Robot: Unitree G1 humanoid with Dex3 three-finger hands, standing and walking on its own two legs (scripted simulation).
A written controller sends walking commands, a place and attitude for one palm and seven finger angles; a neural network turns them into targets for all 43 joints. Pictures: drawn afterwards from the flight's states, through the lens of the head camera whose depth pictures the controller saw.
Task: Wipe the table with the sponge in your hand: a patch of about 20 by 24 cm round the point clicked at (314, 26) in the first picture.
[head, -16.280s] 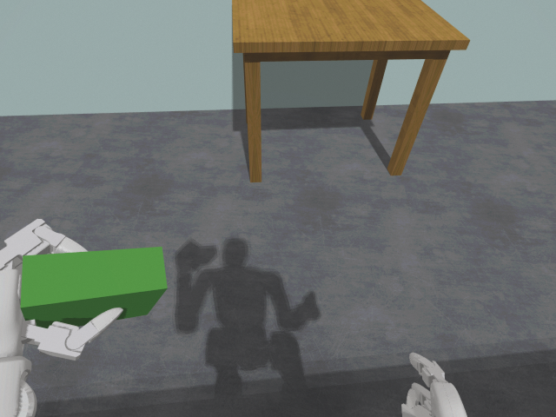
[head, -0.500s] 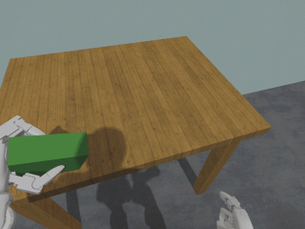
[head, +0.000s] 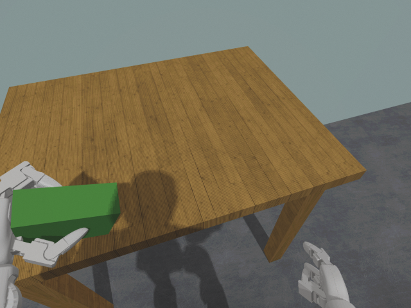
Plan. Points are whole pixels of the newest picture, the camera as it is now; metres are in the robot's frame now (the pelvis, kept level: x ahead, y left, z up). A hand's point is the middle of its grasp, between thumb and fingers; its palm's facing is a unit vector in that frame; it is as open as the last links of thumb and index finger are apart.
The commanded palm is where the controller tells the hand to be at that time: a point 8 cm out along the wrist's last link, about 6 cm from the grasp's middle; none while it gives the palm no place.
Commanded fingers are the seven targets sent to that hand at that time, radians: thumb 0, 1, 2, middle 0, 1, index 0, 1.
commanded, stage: come to a stop and stand still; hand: left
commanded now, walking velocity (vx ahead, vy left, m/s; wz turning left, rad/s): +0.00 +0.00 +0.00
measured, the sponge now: (84, 214) +0.22 +0.21 +0.13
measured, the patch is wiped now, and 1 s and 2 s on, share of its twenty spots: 0.00 0.00 0.00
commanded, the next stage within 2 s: look again from close up in 0.38 s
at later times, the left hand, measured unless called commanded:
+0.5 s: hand (57, 214) +0.21 +0.23 +0.15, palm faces +0.35 -0.82 -0.46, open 9.3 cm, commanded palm +0.15 +0.27 +0.17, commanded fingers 0.00 0.10 1.30 -1.20 -1.60 -1.20 -1.60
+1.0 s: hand (41, 179) +0.26 +0.27 +0.17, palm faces +0.36 -0.84 -0.39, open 9.3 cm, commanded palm +0.19 +0.29 +0.17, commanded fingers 0.00 0.10 1.30 -1.20 -1.60 -1.20 -1.60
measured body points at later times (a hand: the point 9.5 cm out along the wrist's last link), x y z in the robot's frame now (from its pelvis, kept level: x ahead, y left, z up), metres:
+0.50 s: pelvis -0.01 -0.01 +0.00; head +0.01 -0.02 +0.45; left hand +0.19 +0.27 +0.18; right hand +0.16 -0.25 -0.09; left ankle -0.01 +0.09 -0.74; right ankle +0.06 -0.11 -0.74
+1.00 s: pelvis +0.02 +0.02 -0.01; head +0.06 +0.06 +0.44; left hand +0.23 +0.31 +0.19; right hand +0.19 -0.20 -0.08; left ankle -0.01 +0.09 -0.74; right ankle +0.06 -0.10 -0.74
